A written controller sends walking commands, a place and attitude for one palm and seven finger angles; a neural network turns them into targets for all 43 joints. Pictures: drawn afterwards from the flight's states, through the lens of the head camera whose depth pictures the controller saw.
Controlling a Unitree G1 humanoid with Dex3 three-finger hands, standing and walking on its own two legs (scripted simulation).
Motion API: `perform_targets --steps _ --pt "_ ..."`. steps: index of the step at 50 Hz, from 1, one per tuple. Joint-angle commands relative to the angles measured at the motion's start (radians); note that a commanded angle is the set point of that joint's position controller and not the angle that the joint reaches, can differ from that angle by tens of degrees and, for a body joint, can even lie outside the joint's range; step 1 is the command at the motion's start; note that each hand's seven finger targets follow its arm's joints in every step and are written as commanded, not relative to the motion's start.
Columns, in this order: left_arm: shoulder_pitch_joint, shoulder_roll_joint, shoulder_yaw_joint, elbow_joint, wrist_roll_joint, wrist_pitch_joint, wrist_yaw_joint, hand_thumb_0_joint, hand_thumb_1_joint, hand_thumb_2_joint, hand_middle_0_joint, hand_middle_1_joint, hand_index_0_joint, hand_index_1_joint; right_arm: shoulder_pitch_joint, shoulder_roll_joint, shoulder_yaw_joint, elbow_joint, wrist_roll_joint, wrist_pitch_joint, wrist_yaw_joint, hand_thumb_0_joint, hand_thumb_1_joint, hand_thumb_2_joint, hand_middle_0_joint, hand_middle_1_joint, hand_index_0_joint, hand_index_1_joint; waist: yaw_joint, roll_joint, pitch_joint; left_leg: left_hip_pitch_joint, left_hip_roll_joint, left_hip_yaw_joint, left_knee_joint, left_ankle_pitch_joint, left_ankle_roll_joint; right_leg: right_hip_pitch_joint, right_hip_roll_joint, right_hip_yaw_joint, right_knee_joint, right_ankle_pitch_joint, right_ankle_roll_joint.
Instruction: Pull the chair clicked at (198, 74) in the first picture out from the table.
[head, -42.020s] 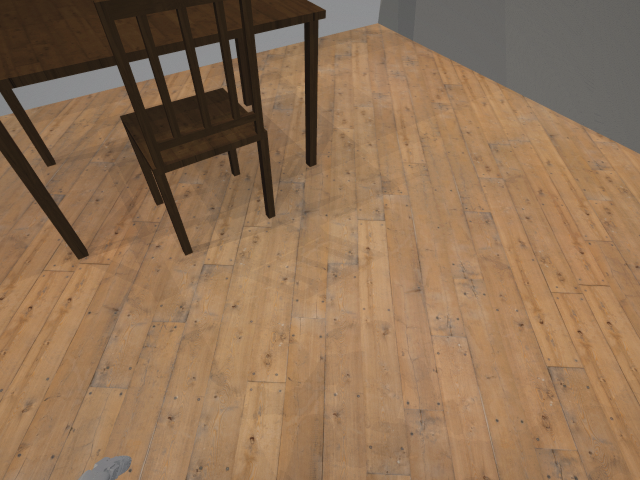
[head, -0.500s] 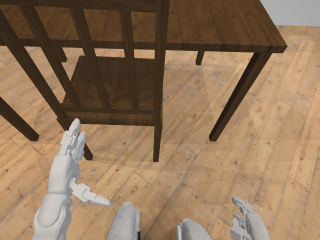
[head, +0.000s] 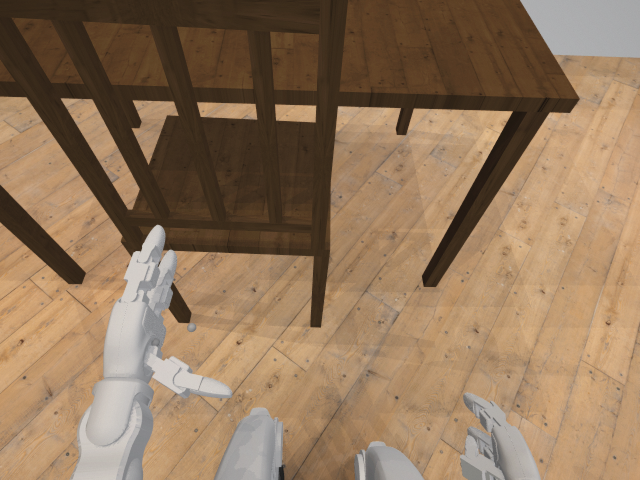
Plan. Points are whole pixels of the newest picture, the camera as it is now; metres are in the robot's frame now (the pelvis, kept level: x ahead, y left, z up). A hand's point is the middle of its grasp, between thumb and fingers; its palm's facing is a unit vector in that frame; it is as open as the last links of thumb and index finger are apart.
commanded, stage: aim the fingers beside a spindle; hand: left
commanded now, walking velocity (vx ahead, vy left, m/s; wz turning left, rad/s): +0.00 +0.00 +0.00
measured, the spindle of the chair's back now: (198, 144) +0.56 +0.21 +0.05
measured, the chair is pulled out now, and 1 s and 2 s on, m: -0.08 -0.08 -0.08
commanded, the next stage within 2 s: none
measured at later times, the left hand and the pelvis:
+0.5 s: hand (212, 314) +0.31 +0.14 +0.03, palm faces +0.00 -1.00 +0.00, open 16.9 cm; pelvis +0.00 +0.00 +0.00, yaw +0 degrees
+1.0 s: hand (203, 301) +0.32 +0.15 +0.04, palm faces +0.04 -1.00 -0.03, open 16.9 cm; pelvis +0.00 -0.01 +0.00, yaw +0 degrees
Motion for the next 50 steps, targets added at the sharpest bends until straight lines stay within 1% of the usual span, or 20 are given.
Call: perform_targets --steps 1,5,9,12,16,20,24,29,30,33,34,37,39,40,42,44,45,46,47,50 --pt "-0.175 0.050 -0.020 -0.126 0.004 -0.036 -0.028 0.000 -0.500 0.300 -0.060 -0.080 -0.060 -0.080 -0.025 -0.140 -0.061 -0.132 0.009 -0.036 -0.016 0.000 -0.900 -0.900 0.200 0.300 0.200 0.300 -0.034 -0.001 -0.227 0.397 -0.014 -0.038 -0.151 0.126 0.014 -0.060 0.005 0.016 -0.213 0.224 -0.001" --pt "-0.234 0.107 0.039 -0.199 -0.001 -0.057 -0.010 0.000 -0.500 0.300 -0.060 -0.080 -0.060 -0.080 -0.025 -0.138 -0.064 -0.135 0.006 -0.039 -0.023 0.000 -0.900 -0.900 0.200 0.300 0.200 0.300 -0.008 0.029 -0.313 0.447 -0.014 -0.038 -0.153 0.172 0.015 -0.035 0.004 0.022 -0.205 0.246 -0.004" --pt "-0.221 0.135 0.083 -0.204 0.006 -0.074 0.035 0.000 -0.500 0.300 -0.060 -0.080 -0.060 -0.080 -0.018 -0.132 -0.063 -0.130 0.001 -0.036 -0.018 0.000 -0.900 -0.900 0.200 0.300 0.200 0.300 0.007 0.057 -0.330 0.469 -0.013 -0.043 -0.161 0.211 0.010 -0.025 0.006 0.018 -0.196 0.268 -0.006" --pt "-0.202 0.073 0.027 -0.131 0.022 -0.057 0.041 0.000 -0.500 0.300 -0.060 -0.080 -0.060 -0.080 -0.022 -0.126 -0.060 -0.125 0.003 -0.025 -0.007 0.000 -0.900 -0.900 0.200 0.300 0.200 0.300 -0.009 0.042 -0.285 0.457 -0.013 -0.041 -0.164 0.191 0.008 -0.042 0.005 0.014 -0.202 0.262 -0.004" --pt "-0.234 0.047 -0.004 -0.040 0.015 -0.022 0.005 0.000 -0.500 0.300 -0.060 -0.080 -0.060 -0.080 -0.020 -0.136 -0.062 -0.123 0.009 -0.011 -0.006 0.000 -0.900 -0.900 0.200 0.300 0.200 0.300 -0.031 -0.029 -0.249 0.392 -0.017 -0.025 -0.153 0.144 0.015 -0.027 0.004 0.026 -0.228 0.244 0.004" --pt "-0.281 0.097 0.039 -0.104 0.000 -0.044 -0.009 0.000 -0.500 0.300 -0.060 -0.080 -0.060 -0.080 -0.018 -0.138 -0.066 -0.124 0.010 -0.012 -0.015 0.000 -0.900 -0.900 0.200 0.300 0.200 0.300 -0.011 0.001 -0.309 0.419 -0.018 -0.015 -0.147 0.193 0.017 0.010 0.000 0.039 -0.226 0.284 0.001" --pt "-0.303 0.142 0.084 -0.163 0.000 -0.087 0.024 0.000 -0.500 0.300 -0.060 -0.080 -0.060 -0.080 -0.015 -0.133 -0.065 -0.112 0.005 -0.020 -0.017 0.000 -0.900 -0.900 0.200 0.300 0.200 0.300 -0.005 0.039 -0.330 0.458 -0.014 -0.021 -0.148 0.239 0.015 0.008 0.005 0.038 -0.215 0.309 -0.001" --pt "-0.221 0.104 0.065 -0.073 0.004 -0.077 0.018 0.000 -0.500 0.300 -0.060 -0.080 -0.060 -0.080 -0.011 -0.132 -0.068 -0.102 0.008 -0.018 -0.008 0.000 -0.900 -0.900 0.200 0.300 0.200 0.300 -0.010 0.011 -0.291 0.434 -0.015 -0.016 -0.156 0.231 0.014 0.019 0.005 0.037 -0.225 0.316 0.001" --pt "-0.199 0.074 0.038 -0.041 0.006 -0.065 0.007 0.000 -0.500 0.300 -0.060 -0.080 -0.060 -0.080 -0.014 -0.130 -0.066 -0.107 0.009 -0.014 -0.006 0.000 -0.900 -0.900 0.200 0.300 0.200 0.300 -0.014 0.001 -0.272 0.420 -0.017 -0.010 -0.157 0.217 0.013 0.017 0.003 0.037 -0.230 0.314 0.003" --pt "-0.229 0.034 -0.012 0.010 0.001 -0.037 -0.027 0.000 -0.500 0.300 -0.060 -0.080 -0.060 -0.080 -0.016 -0.137 -0.067 -0.108 0.014 -0.007 -0.005 0.000 -0.900 -0.900 0.200 0.300 0.200 0.300 -0.032 -0.036 -0.231 0.388 -0.019 -0.009 -0.153 0.170 0.016 -0.002 0.001 0.039 -0.243 0.284 0.007" --pt "-0.246 0.055 0.010 0.012 -0.003 -0.039 -0.031 0.000 -0.500 0.300 -0.060 -0.080 -0.060 -0.080 -0.012 -0.142 -0.068 -0.108 0.015 -0.007 -0.008 0.000 -0.900 -0.900 0.200 0.300 0.200 0.300 -0.030 -0.041 -0.235 0.385 -0.016 -0.012 -0.151 0.169 0.017 -0.007 0.002 0.039 -0.239 0.279 0.006" --pt "-0.325 0.069 0.011 -0.069 -0.005 -0.070 -0.026 0.000 -0.500 0.300 -0.060 -0.080 -0.060 -0.080 -0.022 -0.136 -0.069 -0.112 0.011 -0.012 -0.013 0.000 -0.900 -0.900 0.200 0.300 0.200 0.300 -0.023 0.006 -0.274 0.413 -0.020 -0.011 -0.148 0.176 0.017 -0.009 -0.002 0.042 -0.232 0.273 0.002" --pt "-0.357 0.148 0.088 -0.118 -0.004 -0.099 0.002 0.000 -0.500 0.300 -0.060 -0.080 -0.060 -0.080 -0.019 -0.138 -0.070 -0.106 0.007 -0.018 -0.019 0.000 -0.900 -0.900 0.200 0.300 0.200 0.300 -0.011 0.019 -0.298 0.426 -0.014 -0.015 -0.146 0.190 0.017 -0.008 0.003 0.045 -0.223 0.273 0.001" --pt "-0.379 0.148 0.090 -0.165 -0.004 -0.116 0.015 0.000 -0.500 0.300 -0.060 -0.080 -0.060 -0.080 -0.022 -0.133 -0.071 -0.104 0.004 -0.021 -0.020 0.000 -0.900 -0.900 0.200 0.300 0.200 0.300 -0.006 0.052 -0.344 0.464 -0.016 -0.016 -0.145 0.217 0.017 -0.002 0.001 0.047 -0.218 0.291 0.000" --pt "-0.333 0.145 0.097 -0.184 0.002 -0.133 0.035 0.000 -0.500 0.300 -0.060 -0.080 -0.060 -0.080 -0.019 -0.127 -0.071 -0.104 0.002 -0.027 -0.016 0.000 -0.900 -0.900 0.200 0.300 0.200 0.300 0.005 0.068 -0.369 0.505 -0.015 -0.020 -0.153 0.268 0.011 0.010 0.001 0.037 -0.207 0.325 -0.003" --pt "-0.265 0.131 0.087 -0.146 0.008 -0.118 0.042 0.000 -0.500 0.300 -0.060 -0.080 -0.060 -0.080 -0.014 -0.129 -0.070 -0.103 0.003 -0.022 -0.009 0.000 -0.900 -0.900 0.200 0.300 0.200 0.300 0.000 0.063 -0.357 0.506 -0.012 -0.025 -0.160 0.276 0.011 0.005 0.005 0.031 -0.207 0.331 -0.002" --pt "-0.246 0.100 0.063 -0.095 0.011 -0.102 0.036 0.000 -0.500 0.300 -0.060 -0.080 -0.060 -0.080 -0.018 -0.126 -0.067 -0.101 0.005 -0.017 -0.007 0.000 -0.900 -0.900 0.200 0.300 0.200 0.300 -0.007 0.043 -0.317 0.481 -0.014 -0.022 -0.164 0.249 0.010 0.002 0.004 0.030 -0.215 0.317 0.000" --pt "-0.264 0.073 0.031 -0.056 0.011 -0.083 0.024 0.000 -0.500 0.300 -0.060 -0.080 -0.060 -0.080 -0.019 -0.128 -0.065 -0.096 0.006 -0.013 -0.005 0.000 -0.900 -0.900 0.200 0.300 0.200 0.300 -0.025 0.019 -0.280 0.455 -0.014 -0.021 -0.161 0.221 0.012 -0.012 0.004 0.029 -0.224 0.305 0.004" --pt "-0.242 0.071 0.034 0.005 0.012 -0.061 0.011 0.000 -0.500 0.300 -0.060 -0.080 -0.060 -0.080 -0.013 -0.134 -0.066 -0.095 0.008 -0.007 -0.004 0.000 -0.900 -0.900 0.200 0.300 0.200 0.300 -0.025 -0.022 -0.249 0.414 -0.014 -0.020 -0.163 0.184 0.012 -0.010 0.006 0.029 -0.231 0.279 0.005" --pt "-0.273 0.021 -0.021 0.076 0.009 -0.023 -0.031 0.000 -0.500 0.300 -0.060 -0.080 -0.060 -0.080 -0.018 -0.141 -0.065 -0.103 0.016 0.002 -0.004 0.000 -0.900 -0.900 0.200 0.300 0.200 0.300 -0.037 -0.052 -0.221 0.369 -0.020 -0.011 -0.150 0.139 0.017 -0.024 0.000 0.038 -0.240 0.255 0.008"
